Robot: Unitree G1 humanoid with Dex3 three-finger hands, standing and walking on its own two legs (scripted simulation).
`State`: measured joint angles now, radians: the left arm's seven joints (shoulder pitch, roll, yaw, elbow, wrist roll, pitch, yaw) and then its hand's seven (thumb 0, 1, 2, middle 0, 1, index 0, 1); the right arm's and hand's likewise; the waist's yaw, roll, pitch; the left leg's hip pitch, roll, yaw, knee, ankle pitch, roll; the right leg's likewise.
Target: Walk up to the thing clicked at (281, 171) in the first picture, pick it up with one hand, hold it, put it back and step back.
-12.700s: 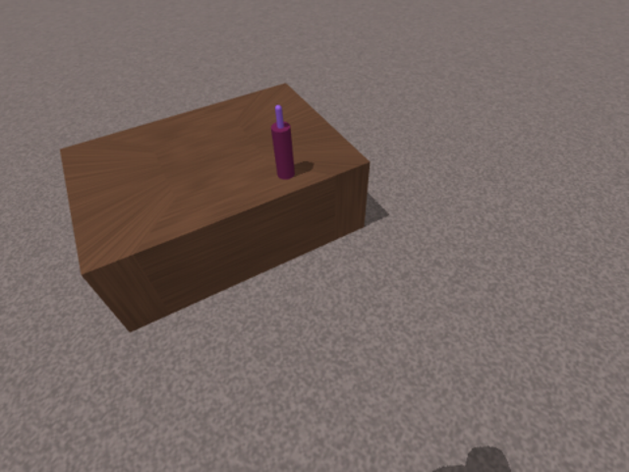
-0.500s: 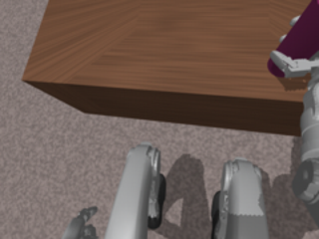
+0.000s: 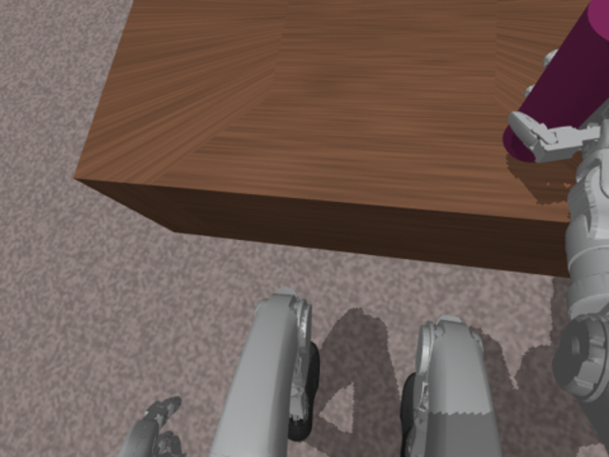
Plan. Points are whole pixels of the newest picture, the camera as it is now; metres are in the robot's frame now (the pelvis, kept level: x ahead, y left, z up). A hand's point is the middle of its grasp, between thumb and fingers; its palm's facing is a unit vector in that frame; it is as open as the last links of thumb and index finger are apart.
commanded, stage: settle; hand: right
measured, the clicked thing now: (589, 67) +0.53 -0.19 +0.07
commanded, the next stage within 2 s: lift in 0.64 s
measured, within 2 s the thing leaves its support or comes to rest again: neither
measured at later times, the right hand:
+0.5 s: hand (565, 83) +0.54 -0.18 +0.04, palm faces +0.14 +0.99 -0.03, open 9.2 cm
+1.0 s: hand (580, 80) +0.52 -0.18 +0.06, palm faces +0.14 +0.99 -0.03, open 9.2 cm
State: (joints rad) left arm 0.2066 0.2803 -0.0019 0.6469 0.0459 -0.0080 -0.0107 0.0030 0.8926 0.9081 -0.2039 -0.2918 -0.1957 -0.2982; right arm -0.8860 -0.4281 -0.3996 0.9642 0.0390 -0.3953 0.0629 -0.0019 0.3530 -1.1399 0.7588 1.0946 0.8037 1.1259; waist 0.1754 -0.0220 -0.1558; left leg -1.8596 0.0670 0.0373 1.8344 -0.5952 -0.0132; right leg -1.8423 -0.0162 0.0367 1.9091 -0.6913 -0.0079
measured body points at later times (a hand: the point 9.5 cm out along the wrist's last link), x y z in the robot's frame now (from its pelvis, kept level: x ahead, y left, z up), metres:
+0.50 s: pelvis +0.01 +0.00 +0.04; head +0.22 -0.02 +0.43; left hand +0.07 +0.27 -0.09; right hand +0.53 -0.23 +0.04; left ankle +0.09 +0.13 -0.45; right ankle +0.06 -0.12 -0.45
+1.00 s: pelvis +0.02 +0.00 +0.06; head +0.21 -0.02 +0.47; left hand +0.08 +0.27 -0.06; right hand +0.51 -0.23 +0.07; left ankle +0.09 +0.13 -0.45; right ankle +0.06 -0.12 -0.45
